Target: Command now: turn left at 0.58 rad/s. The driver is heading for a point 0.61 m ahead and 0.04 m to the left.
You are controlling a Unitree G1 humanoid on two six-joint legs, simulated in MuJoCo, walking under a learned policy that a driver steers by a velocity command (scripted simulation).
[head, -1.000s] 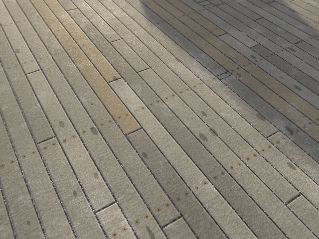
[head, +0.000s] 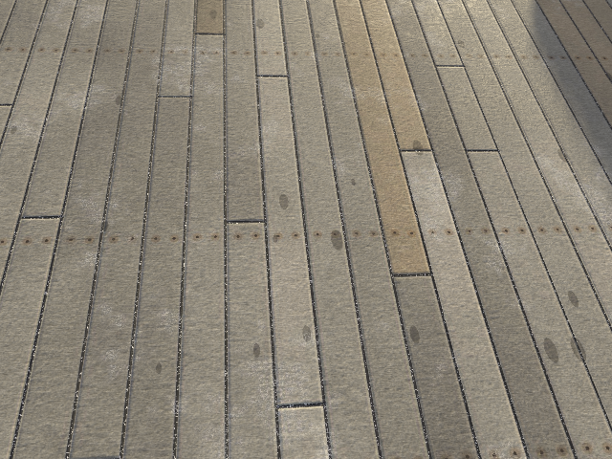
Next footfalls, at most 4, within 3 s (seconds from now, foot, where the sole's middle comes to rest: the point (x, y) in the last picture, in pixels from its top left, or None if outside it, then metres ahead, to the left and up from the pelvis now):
0.38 right None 0.09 -0.13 -0.78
0.72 left None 0.01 0.12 -0.78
1.88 left None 0.42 0.21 -0.78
2.38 right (303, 450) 0.46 -0.03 -0.78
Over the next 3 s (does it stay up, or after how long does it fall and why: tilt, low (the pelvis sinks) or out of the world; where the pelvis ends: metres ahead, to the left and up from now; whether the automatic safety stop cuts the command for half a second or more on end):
stays up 0.41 0.08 0.00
